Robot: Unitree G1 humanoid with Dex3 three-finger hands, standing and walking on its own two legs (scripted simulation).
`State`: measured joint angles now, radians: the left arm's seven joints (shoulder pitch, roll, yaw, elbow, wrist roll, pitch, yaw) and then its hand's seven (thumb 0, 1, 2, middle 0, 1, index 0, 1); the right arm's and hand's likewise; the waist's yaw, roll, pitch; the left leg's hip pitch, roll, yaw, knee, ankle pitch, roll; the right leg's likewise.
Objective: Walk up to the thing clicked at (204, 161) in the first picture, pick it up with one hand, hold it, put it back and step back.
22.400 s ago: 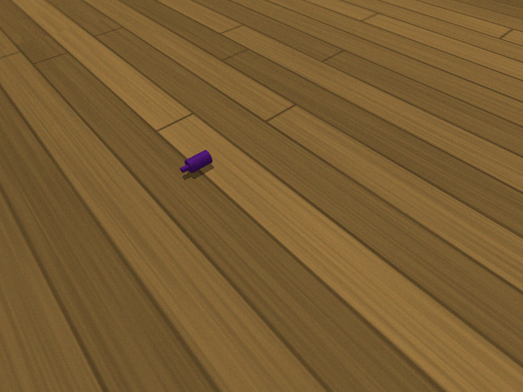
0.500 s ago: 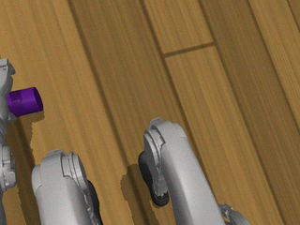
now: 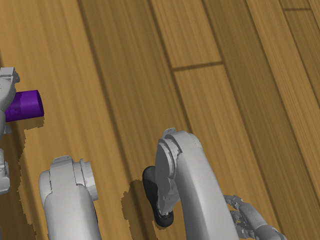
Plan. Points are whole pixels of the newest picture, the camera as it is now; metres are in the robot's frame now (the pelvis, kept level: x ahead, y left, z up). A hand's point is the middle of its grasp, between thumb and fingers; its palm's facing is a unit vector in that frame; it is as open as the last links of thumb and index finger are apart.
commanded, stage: rest palm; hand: left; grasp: from above
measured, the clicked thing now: (5, 108) +0.49 +0.29 -0.29
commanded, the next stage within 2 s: close in 0.74 s
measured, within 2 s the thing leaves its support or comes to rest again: neither
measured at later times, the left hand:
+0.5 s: hand (9, 113) +0.46 +0.27 -0.25, palm faces -0.51 -0.09 -0.86, open 13.4 cm
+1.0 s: hand (13, 111) +0.47 +0.27 -0.27, palm faces -0.48 -0.09 -0.88, open 12.9 cm
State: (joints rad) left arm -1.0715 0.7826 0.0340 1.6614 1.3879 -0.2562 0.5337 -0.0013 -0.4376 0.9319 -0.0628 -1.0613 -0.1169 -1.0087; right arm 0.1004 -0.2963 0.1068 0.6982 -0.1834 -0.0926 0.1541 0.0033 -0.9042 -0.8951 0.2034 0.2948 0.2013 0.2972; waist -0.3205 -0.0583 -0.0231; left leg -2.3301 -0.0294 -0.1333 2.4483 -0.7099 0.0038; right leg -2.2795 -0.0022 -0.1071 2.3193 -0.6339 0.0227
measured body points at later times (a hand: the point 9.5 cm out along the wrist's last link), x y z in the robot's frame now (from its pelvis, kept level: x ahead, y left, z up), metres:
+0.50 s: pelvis +0.00 +0.00 -0.02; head +0.29 +0.08 +0.33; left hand +0.48 +0.28 -0.20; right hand +0.02 -0.26 -0.09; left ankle +0.07 +0.12 -0.29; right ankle +0.11 -0.12 -0.29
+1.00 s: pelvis +0.00 +0.00 -0.02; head +0.29 +0.10 +0.31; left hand +0.49 +0.27 -0.22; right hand +0.03 -0.26 -0.08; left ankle +0.07 +0.12 -0.29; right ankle +0.11 -0.12 -0.29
